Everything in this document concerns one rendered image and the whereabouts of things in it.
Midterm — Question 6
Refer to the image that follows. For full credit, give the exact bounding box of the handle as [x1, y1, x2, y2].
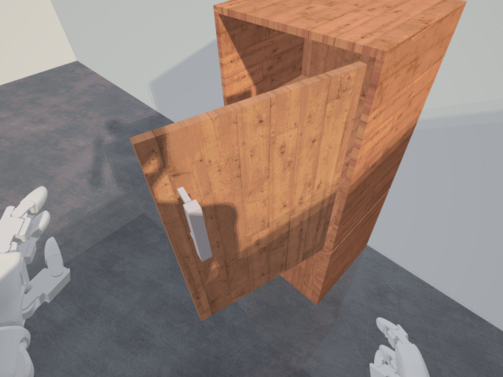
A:
[177, 187, 212, 262]

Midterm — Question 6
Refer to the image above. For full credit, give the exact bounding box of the robot right hand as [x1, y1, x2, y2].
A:
[369, 317, 430, 377]

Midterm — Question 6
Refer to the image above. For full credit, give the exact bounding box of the cupboard door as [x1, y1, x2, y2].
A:
[130, 61, 367, 321]

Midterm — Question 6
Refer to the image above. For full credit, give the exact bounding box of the robot left hand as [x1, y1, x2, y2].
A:
[0, 186, 70, 327]

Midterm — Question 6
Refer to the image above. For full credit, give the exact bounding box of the left robot forearm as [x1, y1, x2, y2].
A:
[0, 326, 34, 377]

